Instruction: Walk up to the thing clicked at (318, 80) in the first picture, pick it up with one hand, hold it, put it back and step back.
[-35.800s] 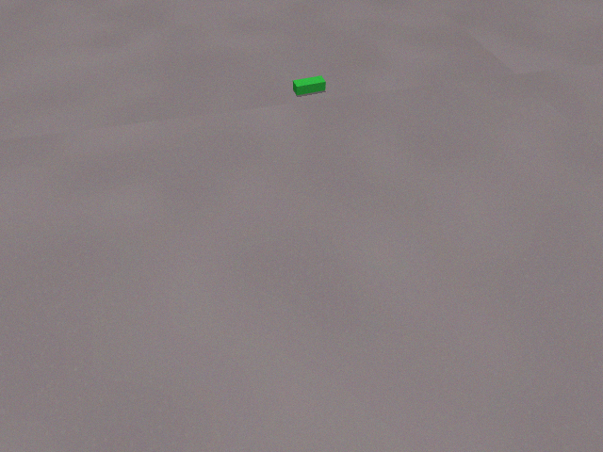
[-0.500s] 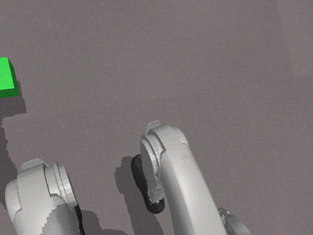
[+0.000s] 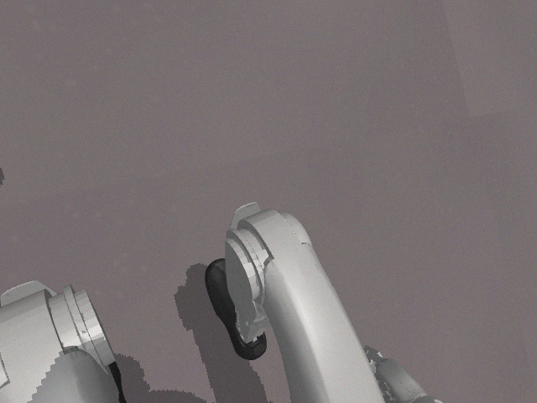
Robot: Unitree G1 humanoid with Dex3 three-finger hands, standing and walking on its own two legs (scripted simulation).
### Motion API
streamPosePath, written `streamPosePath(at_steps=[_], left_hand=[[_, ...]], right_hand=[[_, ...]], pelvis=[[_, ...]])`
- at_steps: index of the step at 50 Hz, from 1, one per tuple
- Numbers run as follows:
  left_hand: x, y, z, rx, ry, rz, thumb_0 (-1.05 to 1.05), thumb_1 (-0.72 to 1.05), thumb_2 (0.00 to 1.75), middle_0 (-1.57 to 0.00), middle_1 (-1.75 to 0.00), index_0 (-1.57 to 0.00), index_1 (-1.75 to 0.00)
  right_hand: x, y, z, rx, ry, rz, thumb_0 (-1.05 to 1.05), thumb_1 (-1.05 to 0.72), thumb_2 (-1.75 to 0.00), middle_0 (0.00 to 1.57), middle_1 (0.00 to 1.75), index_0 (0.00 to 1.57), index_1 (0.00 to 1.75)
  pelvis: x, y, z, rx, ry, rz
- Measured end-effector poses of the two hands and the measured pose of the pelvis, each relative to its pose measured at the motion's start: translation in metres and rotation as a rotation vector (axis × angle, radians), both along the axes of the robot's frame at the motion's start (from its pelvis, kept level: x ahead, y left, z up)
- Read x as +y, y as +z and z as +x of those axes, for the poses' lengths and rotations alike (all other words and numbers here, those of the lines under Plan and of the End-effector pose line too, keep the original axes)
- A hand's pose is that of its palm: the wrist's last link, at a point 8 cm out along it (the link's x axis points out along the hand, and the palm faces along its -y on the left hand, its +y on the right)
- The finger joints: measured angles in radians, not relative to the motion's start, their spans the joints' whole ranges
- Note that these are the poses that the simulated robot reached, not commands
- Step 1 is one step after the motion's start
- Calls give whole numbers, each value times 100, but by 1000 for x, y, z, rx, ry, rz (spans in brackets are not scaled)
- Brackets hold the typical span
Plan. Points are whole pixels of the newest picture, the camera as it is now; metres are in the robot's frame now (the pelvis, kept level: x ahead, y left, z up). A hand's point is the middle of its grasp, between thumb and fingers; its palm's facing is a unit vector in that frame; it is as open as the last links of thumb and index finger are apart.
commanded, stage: rest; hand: left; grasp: from above
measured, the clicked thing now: out of the picture +0.50 +0.31 -0.26
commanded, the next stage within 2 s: open in 0.62 s
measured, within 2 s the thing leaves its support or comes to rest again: rests again in 0.40 s
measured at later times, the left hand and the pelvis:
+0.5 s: hand out of the picture +0.50 +0.29 -0.25, palm faces -0.47 -0.09 -0.88, open 10.3 cm; pelvis +0.00 +0.00 +0.00, yaw -2 degrees
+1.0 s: hand out of the picture +0.49 +0.30 -0.25, palm faces -0.47 -0.09 -0.88, open 10.7 cm; pelvis +0.00 +0.00 +0.00, yaw -2 degrees
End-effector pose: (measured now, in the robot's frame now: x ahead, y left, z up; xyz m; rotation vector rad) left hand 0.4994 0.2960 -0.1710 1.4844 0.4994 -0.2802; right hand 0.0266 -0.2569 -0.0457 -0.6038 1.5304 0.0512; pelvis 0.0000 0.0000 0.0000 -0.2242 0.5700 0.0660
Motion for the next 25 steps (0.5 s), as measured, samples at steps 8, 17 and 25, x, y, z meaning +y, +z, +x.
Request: streamPosePath(at_steps=[8,17,25], left_hand=[[0,-6,1,-2,5,5,0,-3,48,-65,-57,-68,-53],[-1,-14,3,-4,12,1,0,-2,46,-65,-55,-69,-51],[1,-20,3,-3,19,-4,0,-1,46,-65,-54,-69,-50]], right_hand=[[3,2,0,-5,20,7,0,-92,-90,20,30,20,30],[8,4,-2,-3,36,18,0,-92,-90,20,30,20,30],[9,7,-2,1,49,18,0,-92,-90,20,30,21,30]], pelvis=[[1,-1,-1,-11,-4,-7],[2,-2,-2,-22,-9,-16],[3,-2,-2,-26,-13,-25]])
